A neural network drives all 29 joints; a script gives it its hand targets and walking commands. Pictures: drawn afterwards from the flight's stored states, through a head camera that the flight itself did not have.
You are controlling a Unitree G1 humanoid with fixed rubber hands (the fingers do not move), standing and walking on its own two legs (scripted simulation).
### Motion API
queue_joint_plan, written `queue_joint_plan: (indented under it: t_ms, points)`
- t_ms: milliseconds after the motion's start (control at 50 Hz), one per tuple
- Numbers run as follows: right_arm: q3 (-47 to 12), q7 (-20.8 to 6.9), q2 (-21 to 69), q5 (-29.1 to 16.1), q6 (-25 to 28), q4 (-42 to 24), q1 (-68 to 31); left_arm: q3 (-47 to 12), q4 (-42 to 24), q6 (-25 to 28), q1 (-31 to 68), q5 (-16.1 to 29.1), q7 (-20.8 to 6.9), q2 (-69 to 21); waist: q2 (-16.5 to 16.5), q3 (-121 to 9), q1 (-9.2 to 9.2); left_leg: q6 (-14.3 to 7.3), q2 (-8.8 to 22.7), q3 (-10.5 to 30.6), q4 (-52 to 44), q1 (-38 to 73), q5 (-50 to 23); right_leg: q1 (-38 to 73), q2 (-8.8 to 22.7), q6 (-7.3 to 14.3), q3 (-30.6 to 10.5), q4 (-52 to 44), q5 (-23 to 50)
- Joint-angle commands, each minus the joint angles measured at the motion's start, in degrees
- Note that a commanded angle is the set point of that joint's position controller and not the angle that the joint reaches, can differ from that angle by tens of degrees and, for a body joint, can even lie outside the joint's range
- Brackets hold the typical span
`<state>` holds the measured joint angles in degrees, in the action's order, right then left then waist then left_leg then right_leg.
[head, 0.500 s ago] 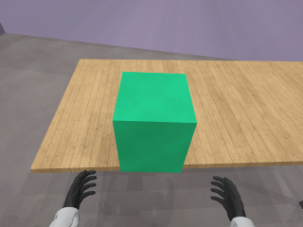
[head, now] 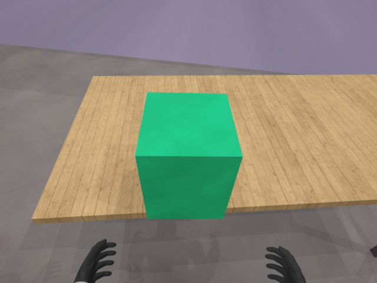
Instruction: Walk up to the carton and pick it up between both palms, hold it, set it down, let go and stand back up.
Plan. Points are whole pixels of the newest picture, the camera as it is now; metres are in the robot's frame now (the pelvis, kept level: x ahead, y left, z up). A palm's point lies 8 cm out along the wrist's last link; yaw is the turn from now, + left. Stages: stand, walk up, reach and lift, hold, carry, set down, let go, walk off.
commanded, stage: set down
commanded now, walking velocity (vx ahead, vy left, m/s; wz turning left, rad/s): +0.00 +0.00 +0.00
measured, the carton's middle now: (186, 157) +0.42 +0.03 +0.03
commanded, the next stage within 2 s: let go in 0.30 s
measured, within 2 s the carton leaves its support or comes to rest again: neither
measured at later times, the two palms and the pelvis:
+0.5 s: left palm out of the picture +0.14 +0.22 -0.08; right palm out of the picture +0.14 -0.23 -0.09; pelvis -0.01 -0.01 +0.00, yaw +0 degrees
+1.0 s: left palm out of the picture +0.11 +0.22 -0.10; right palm out of the picture +0.09 -0.25 -0.11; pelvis -0.01 -0.01 -0.01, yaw +1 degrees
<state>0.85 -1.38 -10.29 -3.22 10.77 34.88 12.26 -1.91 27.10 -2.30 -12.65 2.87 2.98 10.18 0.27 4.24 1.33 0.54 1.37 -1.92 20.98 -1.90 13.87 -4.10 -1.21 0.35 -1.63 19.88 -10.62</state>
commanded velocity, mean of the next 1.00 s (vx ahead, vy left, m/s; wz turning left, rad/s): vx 0.00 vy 0.00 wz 0.00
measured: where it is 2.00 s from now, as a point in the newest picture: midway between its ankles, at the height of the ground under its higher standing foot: outside the picture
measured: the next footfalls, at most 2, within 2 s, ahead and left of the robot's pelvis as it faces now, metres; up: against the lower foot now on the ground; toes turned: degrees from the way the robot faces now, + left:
none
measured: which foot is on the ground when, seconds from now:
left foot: down 0.00-1.00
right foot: down 0.00-1.00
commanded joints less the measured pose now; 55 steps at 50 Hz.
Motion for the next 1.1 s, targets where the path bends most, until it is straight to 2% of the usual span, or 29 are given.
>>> queue_joint_plan:
  t_ms: [0,20,40,60,80,160,180,200,240,280,300,360,380,540,600,740,760,820,840,860,880,900,920,980,1000,1020,1040,1060,1080]
  points:
    - [2.2,0.4,-6.2,1.5,2.6,-5.0,-5.1,3.4,-6.2,0.6,5.1,-1.3,-0.6,5.5,-0.1,-5.9,0.13,2.1,-1.4,-2.4,-2.7,-2.0,-14.0,2.5,-0.6,1.5,1.0,-2.4,10.1]
    - [2.6,0.5,-6.2,0.8,3.3,-7.4,-5.8,3.0,-9.9,1.0,6.1,-0.6,-0.1,6.0,0.3,-7.1,0.31,2.2,-1.1,-2.5,-2.6,-2.0,-14.5,3.0,-0.7,1.4,1.3,-2.0,10.3]
    - [2.8,0.2,-6.4,1.9,3.2,-3.2,-5.0,2.6,-6.3,0.7,5.2,-1.4,0.1,5.1,1.6,-5.6,0.27,2.3,-1.1,-2.6,-2.5,-1.9,-14.6,1.6,-0.9,1.6,1.6,-1.9,9.2]
    - [2.9,0.1,-6.3,1.4,3.6,-6.2,-6.9,3.3,-9.9,1.1,7.8,-1.1,0.4,5.9,1.6,-7.4,0.59,2.3,-0.8,-2.6,-2.4,-2.2,-14.7,2.5,-0.8,1.4,1.7,-1.7,8.8]
    - [2.9,-0.2,-6.1,2.3,3.4,-1.6,-6.0,2.6,-5.3,0.7,6.4,-1.8,0.2,5.4,1.9,-5.5,-0.06,2.4,-1.1,-2.8,-1.8,-2.2,-14.5,0.8,-0.9,1.3,1.8,-1.6,8.3]
    - [3.3,0.2,-5.4,3.9,3.4,-3.6,-7.8,3.2,-5.8,-0.4,8.2,-1.1,-0.6,6.3,-1.2,-5.5,-0.19,1.4,-1.2,-3.5,-2.2,-2.4,-10.5,0.3,-0.3,0.6,1.5,-1.6,7.7]
    - [3.3,0.4,-5.6,4.5,2.9,1.1,-7.0,2.9,-1.6,-1.2,7.5,-2.2,-0.9,5.9,-0.4,-3.7,-0.76,1.6,-1.3,-3.6,-2.1,-2.9,-9.9,-0.4,-0.3,0.5,1.9,-1.5,7.4]
    - [3.3,0.4,-5.4,4.5,2.7,-0.6,-7.7,3.9,-4.4,-1.5,8.9,-1.7,-0.9,6.4,-0.5,-5.0,-0.01,1.4,-0.9,-3.3,-2.5,-2.6,-9.8,0.1,-0.3,0.7,1.7,-1.5,6.7]
    - [4.0,0.6,-5.4,4.4,3.0,-1.8,-7.9,3.4,-5.3,-1.7,8.4,-0.9,-0.7,6.6,0.2,-5.6,0.27,1.4,-0.7,-3.5,-2.4,-3.9,-9.5,1.0,-0.6,0.7,2.0,-0.9,6.4]
    - [3.8,0.6,-5.1,5.0,2.7,1.2,-7.1,3.3,-3.1,-2.5,7.9,-1.1,-1.1,6.8,-0.7,-5.3,-0.53,1.5,-0.9,-3.3,-2.1,-2.5,-10.4,0.1,-0.3,0.5,1.9,-1.2,7.4]
    - [3.5,0.4,-5.0,5.0,2.9,1.4,-7.1,3.7,-2.8,-2.6,7.3,-1.6,-1.1,6.8,-0.3,-5.8,0.27,1.5,-1.0,-3.6,-1.7,-2.1,-11.4,-0.2,-0.5,0.5,2.2,-0.9,7.9]
    - [3.7,0.3,-5.4,5.0,3.4,2.4,-6.3,4.0,-3.1,-2.8,6.5,-2.6,-0.9,7.3,0.7,-6.2,-0.14,1.6,-0.6,-3.3,-1.6,-1.9,-12.2,0.1,-0.7,0.8,2.2,-0.6,8.0]
    - [3.8,0.2,-5.6,5.0,3.6,2.7,-6.1,3.7,-3.2,-3.0,6.4,-2.7,-0.9,6.8,1.1,-6.5,0.34,1.8,-0.7,-3.3,-1.4,-1.3,-12.8,0.4,-0.7,0.9,2.2,-0.7,8.5]
    - [4.3,0.4,-5.4,5.4,3.8,0.1,-6.6,3.2,-4.5,-3.1,8.0,-1.1,-1.0,7.8,-0.8,-6.5,-0.47,1.1,-0.9,-3.5,-2.0,-3.6,-8.0,0.0,-0.3,0.4,1.9,-0.6,6.4]
    - [4.2,0.4,-5.0,4.9,3.5,1.5,-5.2,2.7,-4.7,-3.4,7.3,-1.1,-1.0,7.1,0.0,-6.0,-0.76,1.3,-1.0,-3.1,-1.4,-2.7,-10.0,-0.7,-0.1,0.5,1.8,-0.4,8.3]
    - [3.7,0.5,-5.4,4.8,2.7,-1.2,-5.3,3.4,-4.2,-3.6,6.8,-1.2,-1.2,7.5,-1.8,-5.1,0.14,0.9,-1.4,-3.6,-1.8,-3.8,-7.7,-0.5,0.2,0.0,1.4,-0.8,8.0]
    - [4.2,0.7,-5.4,4.8,2.7,-1.1,-4.7,2.9,-4.4,-3.7,6.9,-1.3,-1.1,7.1,-1.1,-5.3,-0.46,0.7,-1.5,-3.3,-1.7,-3.9,-7.7,-0.2,0.5,0.0,0.9,-0.7,8.2]
    - [4.0,0.5,-5.2,4.7,2.4,-1.6,-5.1,3.4,-4.7,-3.6,7.4,-1.3,-0.9,7.5,-1.4,-5.1,0.1,0.7,-1.6,-3.7,-1.6,-4.1,-6.0,-1.5,0.5,0.1,1.3,-0.7,5.7]
    - [4.2,0.7,-7.6,4.9,-5.3,4.8,1.8,6.1,3.3,0.9,-1.3,-8.3,-1.8,11.0,3.0,-6.3,-0.53,-0.8,4.3,2.6,2.8,-8.0,-12.5,-4.2,4.8,-0.2,-3.1,1.8,12.6]
    - [4.3,0.7,-7.6,5.0,-8.6,4.7,4.0,6.4,4.2,2.4,-1.4,-8.0,-2.6,11.8,0.3,-5.9,-1.65,-1.1,3.8,2.8,3.4,-9.8,-5.6,-4.8,5.1,0.3,-3.5,1.5,8.7]
    - [4.6,0.8,-8.6,5.1,-9.8,4.6,3.4,5.9,4.1,3.4,-0.6,-7.2,-3.1,9.4,0.0,-5.9,-1.71,-1.5,3.7,3.0,4.3,-10.0,-6.9,-4.7,5.1,0.3,-3.9,2.3,13.3]
    - [4.6,0.8,-8.0,5.0,-9.9,4.2,3.6,5.5,4.8,4.2,-0.2,-6.8,-3.4,9.1,-1.9,-9.8,-2.17,-1.6,4.1,3.1,5.2,-8.6,-9.3,-3.6,5.3,0.8,-3.8,4.7,18.4]
    - [4.1,0.8,-7.9,4.7,-10.1,4.8,4.5,5.2,5.2,4.5,0.0,-6.0,-3.7,7.8,-1.6,-11.9,-1.89,-1.5,3.7,2.6,5.3,-8.3,-7.4,-3.8,5.1,1.1,-3.7,5.3,18.5]
    - [3.9,0.1,-8.2,4.6,-10.1,6.1,2.9,4.7,6.9,4.5,0.0,-5.4,-3.9,6.4,-2.2,-9.5,-1.38,-1.6,3.2,3.5,4.7,-11.3,-2.7,-6.0,4.9,1.6,-4.4,3.6,10.4]
    - [3.7,0.1,-7.9,4.7,-10.1,6.5,3.3,4.8,7.3,4.6,-0.7,-5.3,-3.8,7.0,-1.3,-10.4,-1.16,-1.8,3.3,3.7,5.1,-10.2,-3.1,-7.0,5.6,2.1,-5.6,3.8,9.6]
    - [3.4,0.2,-7.6,4.8,-10.0,7.0,3.2,5.2,8.0,4.8,-0.9,-5.3,-3.6,8.0,-1.9,-8.4,-1.14,-2.2,3.9,5.2,4.8,-12.1,-3.7,-7.8,5.2,2.0,-5.1,4.2,8.9]
    - [3.8,0.3,-7.9,5.0,-9.9,7.2,3.1,5.0,9.2,4.7,-0.8,-5.4,-3.5,7.6,0.9,-5.7,-1.42,-2.4,3.9,5.1,4.1,-13.9,-3.4,-8.9,5.0,1.5,-5.2,3.9,8.2]
    - [3.4,0.4,-7.4,4.7,-9.8,8.2,4.1,5.2,9.8,4.7,-1.3,-5.7,-3.4,8.2,-0.8,-7.1,-1.43,-2.6,4.0,5.6,4.0,-13.2,-3.5,-7.7,5.2,2.2,-5.1,4.3,8.1]
    - [3.6,0.6,-8.5,5.0,-9.8,8.8,5.3,5.4,10.1,4.8,-1.1,-5.3,-3.1,8.1,0.5,-4.8,-1.86,-2.6,3.6,5.2,3.5,-15.1,-2.1,-8.8,5.1,1.7,-5.1,3.6,7.3]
